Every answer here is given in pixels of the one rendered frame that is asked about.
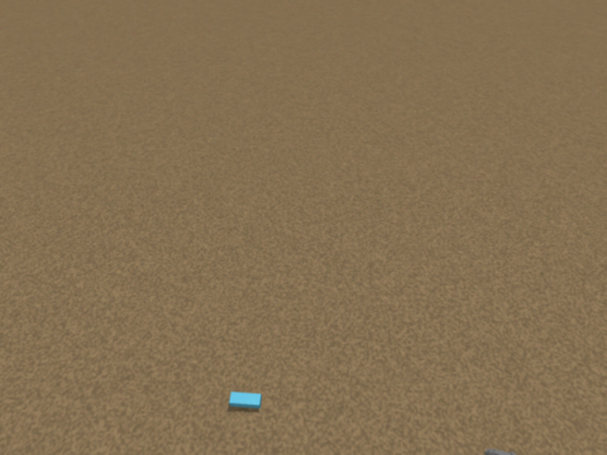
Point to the small box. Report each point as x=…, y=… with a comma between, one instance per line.
x=245, y=400

